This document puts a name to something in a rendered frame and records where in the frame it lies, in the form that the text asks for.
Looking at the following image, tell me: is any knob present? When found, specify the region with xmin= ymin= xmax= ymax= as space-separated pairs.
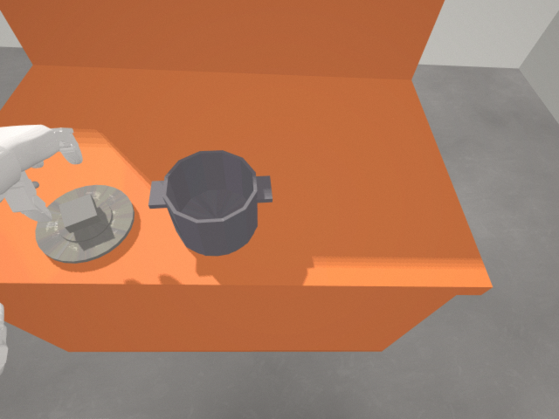
xmin=59 ymin=194 xmax=101 ymax=233

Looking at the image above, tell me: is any lid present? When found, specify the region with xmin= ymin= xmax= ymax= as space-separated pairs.
xmin=35 ymin=185 xmax=135 ymax=264

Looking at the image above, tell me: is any pot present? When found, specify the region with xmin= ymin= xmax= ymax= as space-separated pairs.
xmin=148 ymin=150 xmax=273 ymax=256

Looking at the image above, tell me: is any robot left hand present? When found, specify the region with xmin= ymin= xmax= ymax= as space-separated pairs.
xmin=0 ymin=125 xmax=83 ymax=222

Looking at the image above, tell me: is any table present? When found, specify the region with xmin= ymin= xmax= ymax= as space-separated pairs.
xmin=0 ymin=0 xmax=493 ymax=352

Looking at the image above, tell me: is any left robot forearm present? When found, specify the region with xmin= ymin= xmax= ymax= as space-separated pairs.
xmin=0 ymin=146 xmax=21 ymax=202

